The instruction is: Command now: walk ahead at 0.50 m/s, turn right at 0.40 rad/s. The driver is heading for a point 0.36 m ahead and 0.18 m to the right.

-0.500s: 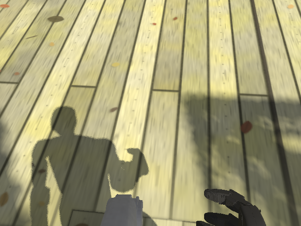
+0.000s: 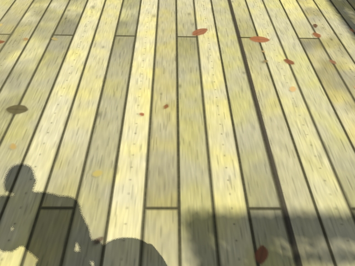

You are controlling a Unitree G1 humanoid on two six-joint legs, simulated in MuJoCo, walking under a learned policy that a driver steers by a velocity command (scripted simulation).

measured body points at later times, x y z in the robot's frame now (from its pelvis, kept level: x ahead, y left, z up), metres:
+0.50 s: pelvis +0.27 -0.07 +0.00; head +0.30 -0.09 +0.45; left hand +0.38 +0.16 -0.12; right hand +0.37 -0.34 -0.11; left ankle +0.37 +0.06 -0.66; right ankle +0.23 -0.11 -0.74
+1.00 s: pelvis +0.38 -0.09 -0.01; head +0.38 -0.09 +0.44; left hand +0.50 +0.14 -0.14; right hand +0.39 -0.34 -0.14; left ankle +0.48 -0.02 -0.74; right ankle +0.34 -0.19 -0.74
